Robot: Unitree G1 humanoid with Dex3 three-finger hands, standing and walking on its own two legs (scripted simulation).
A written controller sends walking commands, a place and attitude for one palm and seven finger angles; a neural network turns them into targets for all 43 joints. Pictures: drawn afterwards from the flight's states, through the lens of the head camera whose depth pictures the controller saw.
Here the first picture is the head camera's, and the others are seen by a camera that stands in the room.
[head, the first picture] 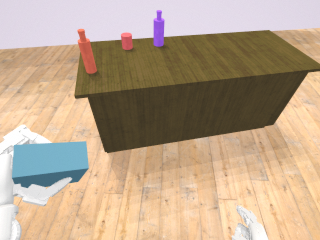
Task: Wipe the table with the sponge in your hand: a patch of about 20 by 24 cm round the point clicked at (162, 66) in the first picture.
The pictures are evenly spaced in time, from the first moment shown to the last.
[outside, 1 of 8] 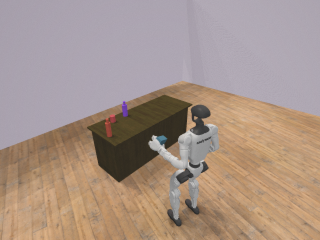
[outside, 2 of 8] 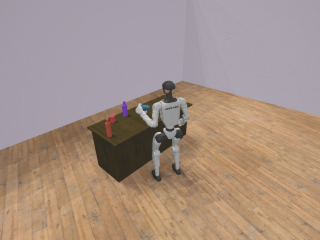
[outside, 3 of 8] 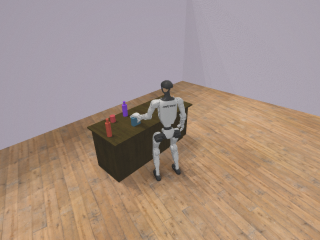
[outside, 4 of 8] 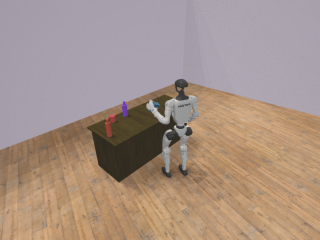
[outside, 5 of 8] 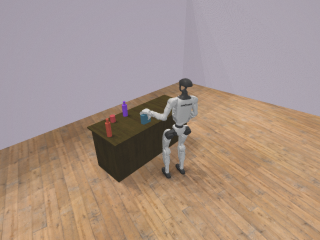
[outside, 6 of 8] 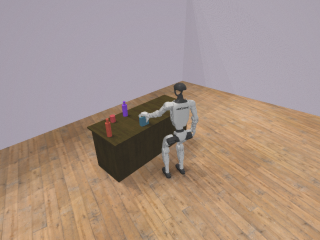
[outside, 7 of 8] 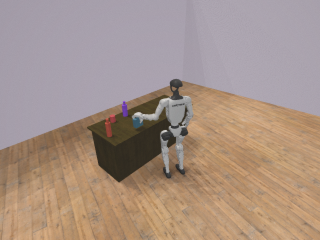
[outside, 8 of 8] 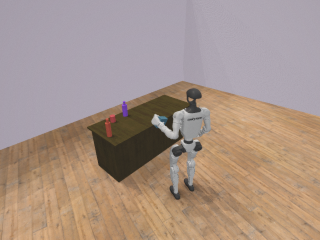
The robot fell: no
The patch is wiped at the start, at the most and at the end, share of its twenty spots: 0.00 0.95 0.95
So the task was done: yes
